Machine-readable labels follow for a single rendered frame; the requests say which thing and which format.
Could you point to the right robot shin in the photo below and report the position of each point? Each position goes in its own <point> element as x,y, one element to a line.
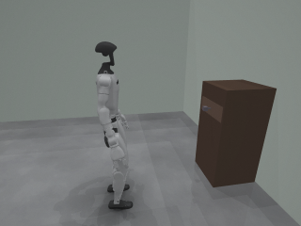
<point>118,185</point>

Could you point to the right robot forearm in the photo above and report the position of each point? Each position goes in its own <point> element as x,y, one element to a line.
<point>106,123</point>

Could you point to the left robot forearm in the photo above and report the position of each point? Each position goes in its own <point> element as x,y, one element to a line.
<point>118,113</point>

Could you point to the drawer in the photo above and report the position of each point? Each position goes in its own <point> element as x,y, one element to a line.
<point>216,110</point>

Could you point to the cabinet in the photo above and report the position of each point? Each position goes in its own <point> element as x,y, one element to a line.
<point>229,152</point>

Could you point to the robot left hand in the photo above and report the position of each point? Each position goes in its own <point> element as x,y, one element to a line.
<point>121,118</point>

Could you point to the robot left thigh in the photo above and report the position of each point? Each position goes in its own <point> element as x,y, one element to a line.
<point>122,133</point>

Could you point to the robot right hand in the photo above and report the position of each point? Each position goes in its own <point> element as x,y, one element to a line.
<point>117,154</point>

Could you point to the robot right upper arm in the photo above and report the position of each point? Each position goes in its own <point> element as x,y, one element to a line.
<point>104,86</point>

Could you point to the handle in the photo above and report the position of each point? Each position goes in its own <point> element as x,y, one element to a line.
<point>205,108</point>

